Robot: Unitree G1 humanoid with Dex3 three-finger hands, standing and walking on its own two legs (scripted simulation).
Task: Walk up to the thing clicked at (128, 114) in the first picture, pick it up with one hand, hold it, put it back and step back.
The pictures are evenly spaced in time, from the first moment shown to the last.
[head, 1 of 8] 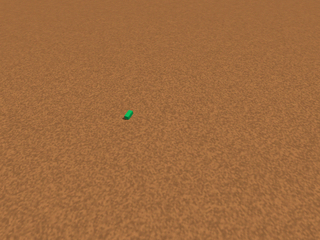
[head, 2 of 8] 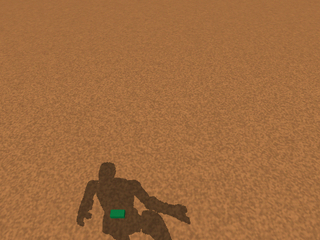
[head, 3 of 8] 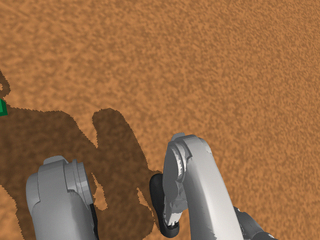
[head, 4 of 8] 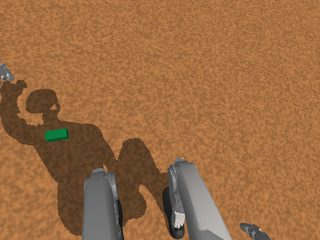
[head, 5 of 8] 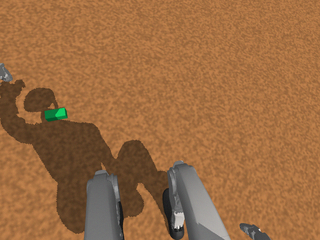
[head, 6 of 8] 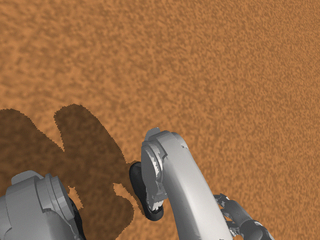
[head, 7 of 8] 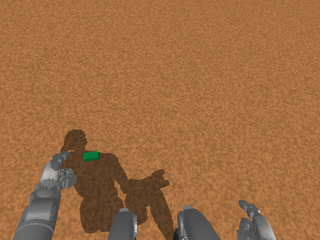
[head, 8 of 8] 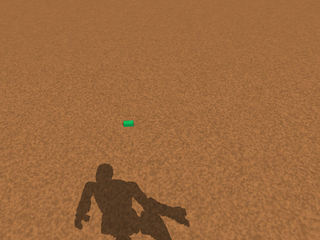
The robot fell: no
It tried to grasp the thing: yes
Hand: left
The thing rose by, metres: 0.11
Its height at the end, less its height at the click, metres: +0.00
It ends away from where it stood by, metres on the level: 0.10
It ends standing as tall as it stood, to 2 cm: yes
